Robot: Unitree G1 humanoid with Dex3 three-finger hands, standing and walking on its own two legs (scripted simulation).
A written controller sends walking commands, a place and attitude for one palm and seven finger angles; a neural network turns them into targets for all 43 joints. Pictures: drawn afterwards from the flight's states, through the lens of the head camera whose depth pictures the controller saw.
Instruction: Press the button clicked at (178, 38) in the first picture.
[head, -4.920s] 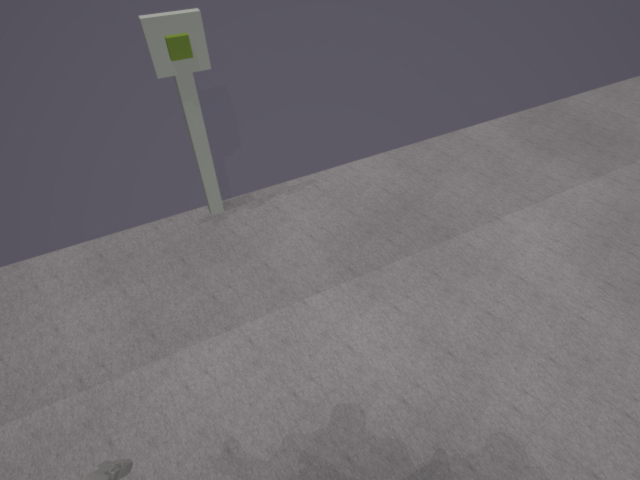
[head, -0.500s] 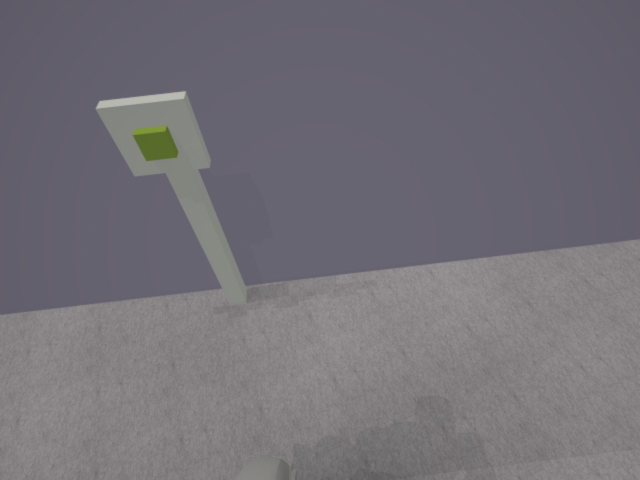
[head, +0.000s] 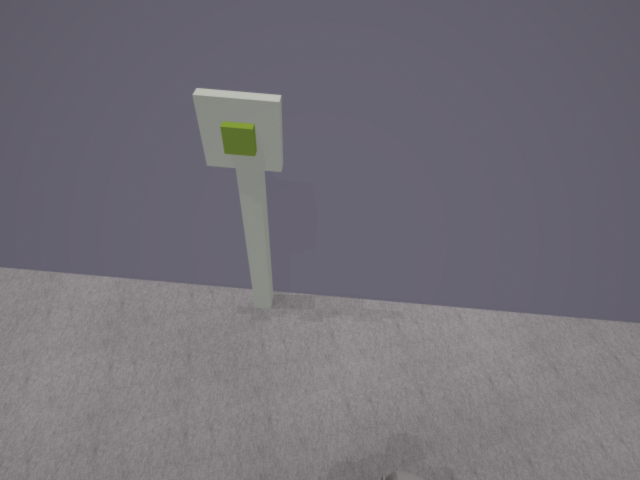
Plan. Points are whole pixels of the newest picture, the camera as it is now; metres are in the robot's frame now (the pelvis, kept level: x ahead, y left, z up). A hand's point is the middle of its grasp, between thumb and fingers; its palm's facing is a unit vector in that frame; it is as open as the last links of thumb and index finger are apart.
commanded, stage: take the last steps up to it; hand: left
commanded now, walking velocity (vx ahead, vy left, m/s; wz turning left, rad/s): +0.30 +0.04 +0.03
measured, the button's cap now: (239, 138) +0.77 +0.24 -0.02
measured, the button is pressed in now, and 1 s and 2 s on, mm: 0 0 0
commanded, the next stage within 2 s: come to a stop and stand still in 0.70 s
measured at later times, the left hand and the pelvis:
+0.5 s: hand (228, 449) +0.19 +0.15 -0.16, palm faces +0.09 -0.97 -0.25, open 7.1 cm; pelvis +0.15 -0.04 +0.00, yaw +2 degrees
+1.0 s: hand (194, 421) +0.23 +0.22 -0.19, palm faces +0.10 -0.98 -0.15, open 7.4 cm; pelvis +0.26 +0.05 +0.00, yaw +1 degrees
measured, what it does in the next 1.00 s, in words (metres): walks ahead: right foot, then left foot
